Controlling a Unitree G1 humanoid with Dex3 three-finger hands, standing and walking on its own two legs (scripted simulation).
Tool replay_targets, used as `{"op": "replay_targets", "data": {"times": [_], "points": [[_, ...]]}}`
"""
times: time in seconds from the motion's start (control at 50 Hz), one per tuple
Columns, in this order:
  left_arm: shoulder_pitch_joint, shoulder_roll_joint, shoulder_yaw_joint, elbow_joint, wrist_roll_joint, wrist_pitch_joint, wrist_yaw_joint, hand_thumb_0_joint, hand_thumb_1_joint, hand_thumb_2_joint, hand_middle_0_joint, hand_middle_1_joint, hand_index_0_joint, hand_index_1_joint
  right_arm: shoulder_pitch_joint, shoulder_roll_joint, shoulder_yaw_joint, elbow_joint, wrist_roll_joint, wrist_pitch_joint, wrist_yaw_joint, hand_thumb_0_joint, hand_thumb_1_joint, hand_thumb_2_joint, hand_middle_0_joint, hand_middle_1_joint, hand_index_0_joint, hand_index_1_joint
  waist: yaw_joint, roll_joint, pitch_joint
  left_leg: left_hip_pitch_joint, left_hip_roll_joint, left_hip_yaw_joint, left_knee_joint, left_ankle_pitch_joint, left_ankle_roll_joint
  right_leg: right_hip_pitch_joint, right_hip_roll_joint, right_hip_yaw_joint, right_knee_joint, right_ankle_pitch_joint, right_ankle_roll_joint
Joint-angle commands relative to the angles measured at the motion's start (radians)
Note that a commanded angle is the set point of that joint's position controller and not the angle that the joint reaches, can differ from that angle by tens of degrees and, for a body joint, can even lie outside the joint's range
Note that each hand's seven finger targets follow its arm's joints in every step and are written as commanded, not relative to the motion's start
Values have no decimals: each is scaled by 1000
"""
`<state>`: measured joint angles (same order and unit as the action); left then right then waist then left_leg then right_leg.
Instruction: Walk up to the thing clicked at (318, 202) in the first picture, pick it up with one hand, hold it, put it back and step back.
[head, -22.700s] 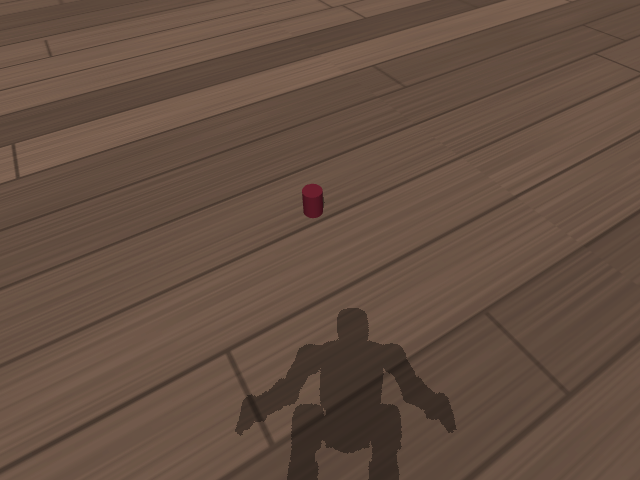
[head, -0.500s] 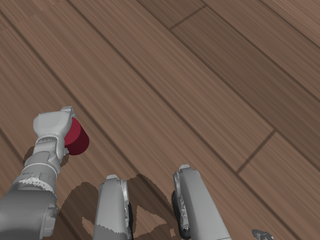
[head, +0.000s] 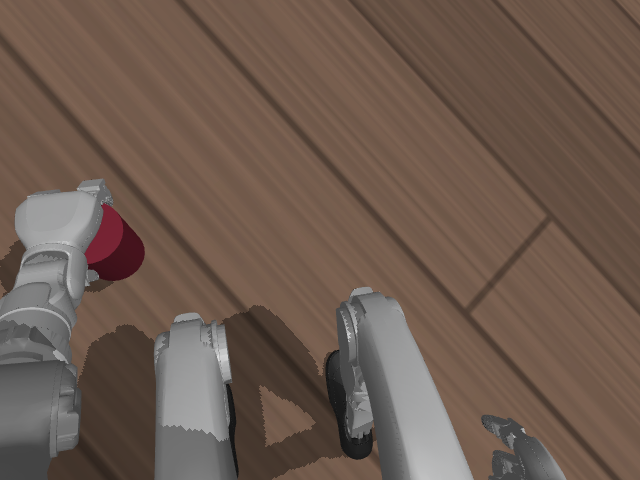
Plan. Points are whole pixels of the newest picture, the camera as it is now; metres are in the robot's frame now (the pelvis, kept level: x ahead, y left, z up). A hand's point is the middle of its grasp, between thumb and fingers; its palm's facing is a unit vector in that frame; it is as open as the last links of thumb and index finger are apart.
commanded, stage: crouch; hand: left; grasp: from above
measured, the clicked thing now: (102, 244) +0.43 +0.26 -0.25
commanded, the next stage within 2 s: lower in 0.52 s
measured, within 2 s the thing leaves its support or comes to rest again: rests again in 1.12 s
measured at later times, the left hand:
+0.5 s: hand (91, 242) +0.44 +0.28 -0.24, palm faces -0.50 -0.05 -0.87, open 11.6 cm
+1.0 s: hand (104, 241) +0.45 +0.27 -0.29, palm faces -0.49 -0.07 -0.87, open 11.6 cm
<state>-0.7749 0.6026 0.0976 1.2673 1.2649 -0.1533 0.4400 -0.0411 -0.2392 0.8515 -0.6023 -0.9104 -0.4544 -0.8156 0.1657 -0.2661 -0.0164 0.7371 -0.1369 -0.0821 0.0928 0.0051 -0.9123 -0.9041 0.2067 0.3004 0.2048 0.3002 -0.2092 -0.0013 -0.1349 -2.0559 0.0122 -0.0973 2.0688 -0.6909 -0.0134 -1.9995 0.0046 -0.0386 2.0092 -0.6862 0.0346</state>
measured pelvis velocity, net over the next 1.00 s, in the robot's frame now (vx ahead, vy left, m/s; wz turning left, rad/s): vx -0.01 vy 0.00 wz -0.05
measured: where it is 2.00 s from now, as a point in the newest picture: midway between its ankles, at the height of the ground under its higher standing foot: (287, 436)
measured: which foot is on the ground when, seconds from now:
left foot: down 0.00-1.00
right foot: down 0.00-1.00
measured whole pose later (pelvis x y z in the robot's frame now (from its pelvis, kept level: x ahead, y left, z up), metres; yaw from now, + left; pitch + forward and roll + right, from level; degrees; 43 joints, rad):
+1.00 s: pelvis -0.01 +0.00 -0.10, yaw -3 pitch +35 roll -8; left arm -0.96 0.78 0.16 1.49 1.29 -0.21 0.42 -0.04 -0.24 0.84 -0.61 -0.90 -0.46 -0.81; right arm 0.16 -0.29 0.08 0.75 -0.17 -0.08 0.14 0.00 -0.92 -0.90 0.21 0.30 0.20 0.30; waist -0.28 -0.03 -0.01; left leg -2.31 0.00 -0.14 2.38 -0.69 -0.02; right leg -2.24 0.02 -0.06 2.29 -0.67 0.05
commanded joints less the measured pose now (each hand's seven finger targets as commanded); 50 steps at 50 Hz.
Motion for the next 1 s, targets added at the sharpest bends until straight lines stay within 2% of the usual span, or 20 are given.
{"op": "replay_targets", "data": {"times": [0.0,0.08,0.1,0.18,0.22,0.24,0.26,0.28,0.32,0.34,0.36,0.38,0.54,0.6,0.72,0.78,0.8,0.84,0.96,0.98], "points": [[-458,346,77,-197,-31,24,71,0,488,1337,-883,-1074,-868,-1090,246,-220,-68,-2,3,-5,-12,0,-904,-901,200,299,200,299,11,352,-788,672,-1,58,-185,324,20,260,12,-50,-179,318,-67],[-448,343,65,-144,-36,35,36,0,493,1326,-889,-1073,-873,-1089,246,-229,-67,-6,10,-4,-5,0,-907,-902,200,299,200,299,11,348,-749,632,-2,53,-166,298,19,230,13,-59,-156,292,-68],[-454,330,58,-141,-37,35,25,0,499,1330,-891,-1080,-877,-1095,253,-235,-65,-6,8,-3,-2,0,-907,-902,200,299,200,299,-2,355,-738,619,-4,50,-164,297,16,222,10,-61,-147,290,-68],[-473,371,67,-142,-43,20,-12,0,494,1316,-877,-1094,-868,-1103,254,-243,-65,-4,16,1,4,0,-907,-902,200,300,200,300,-1,327,-714,552,-8,50,-139,263,21,217,13,-64,-126,275,-67],[-469,376,68,-133,-47,8,-26,0,510,1334,-901,-1094,-887,-1109,254,-237,-57,-5,16,6,9,0,-911,-904,200,300,200,300,1,292,-727,508,-11,59,-112,264,27,249,18,-60,-119,287,-62],[-432,350,55,-85,-41,10,-31,0,521,1343,-909,-1102,-896,-1115,257,-235,-53,-8,16,6,11,0,-911,-904,200,300,200,300,-2,282,-712,503,-13,60,-103,273,28,244,16,-59,-116,295,-61],[-501,399,80,-163,-46,-8,-31,0,535,1332,-906,-1114,-899,-1122,261,-243,-58,-1,14,8,12,0,-910,-903,200,300,200,300,-3,298,-731,505,-12,57,-102,266,26,233,16,-61,-104,285,-62],[-459,386,70,-97,-39,-8,-36,0,527,1334,-907,-1115,-897,-1125,262,-240,-54,-4,15,7,14,0,-914,-905,200,300,200,300,-2,305,-710,504,-12,59,-93,270,26,230,15,-59,-101,289,-62],[-518,417,81,-158,-37,-33,-35,0,537,1314,-915,-1096,-906,-1105,265,-242,-55,9,12,12,14,0,-913,-905,200,300,200,300,-2,314,-729,501,-12,59,-78,265,26,213,18,-62,-87,284,-63],[-475,393,69,-91,-30,-34,-35,0,536,1301,-908,-1103,-903,-1108,264,-244,-53,5,12,12,17,0,-913,-904,200,300,200,300,-12,306,-695,469,-13,60,-76,248,27,204,17,-64,-80,275,-63],[-519,419,85,-156,-29,-46,-30,0,533,1288,-908,-1096,-903,-1100,273,-241,-49,9,8,13,19,0,-915,-905,200,300,199,300,-6,306,-708,480,-13,58,-75,250,26,206,17,-64,-79,273,-63],[-482,418,85,-116,-22,-47,-28,0,524,1280,-902,-1089,-897,-1094,268,-246,-53,7,9,14,20,0,-914,-905,200,300,200,300,-2,312,-704,479,-12,61,-69,244,25,198,17,-64,-73,268,-64],[-544,458,108,-169,-6,-63,23,0,481,1291,-896,-1043,-876,-1063,261,-255,-50,11,-4,16,16,0,-915,-905,200,300,199,300,-12,391,-754,539,-9,52,-52,251,14,120,16,-75,-20,267,-70],[-552,439,95,-138,-10,-53,34,0,478,1289,-891,-1045,-871,-1065,259,-250,-42,17,-9,11,14,0,-916,-905,200,300,199,300,-29,383,-710,498,-10,62,-25,235,20,110,14,-72,-16,270,-68],[-579,455,80,-15,-2,-40,31,0,498,1321,-918,-1056,-894,-1079,254,-257,-8,29,-17,4,18,0,-911,-901,200,300,200,300,-54,331,-652,387,-11,71,29,221,35,128,19,-75,-7,276,-58],[-568,464,75,35,-5,-44,32,0,518,1316,-927,-1064,-907,-1084,235,-261,7,27,-18,3,20,0,-909,-900,200,300,200,300,-45,312,-643,338,-13,73,48,201,39,137,26,-78,3,262,-55],[-565,482,87,40,-2,-46,32,0,541,1317,-933,-1083,-918,-1097,238,-270,5,23,-19,0,22,0,-908,-900,200,300,200,300,-50,318,-639,347,-14,69,48,201,36,127,22,-87,16,255,-57],[-563,474,71,42,-2,-53,30,0,540,1325,-941,-1085,-923,-1103,228,-266,14,20,-21,0,26,0,-910,-901,200,300,200,300,-48,328,-653,342,-11,68,63,208,35,140,31,-89,29,266,-57],[-570,526,107,10,0,-72,48,0,575,1283,-965,-1053,-949,-1069,209,-285,8,11,-25,-2,29,0,-908,-900,200,300,199,300,-50,384,-663,367,-8,54,80,218,26,89,34,-111,83,269,-65],[-575,521,102,-1,11,-74,51,0,570,1271,-955,-1066,-944,-1076,214,-283,12,11,-29,-1,32,0,-911,-901,200,300,199,300,-63,395,-658,368,-10,56,88,221,25,95,33,-110,82,275,-63]]}}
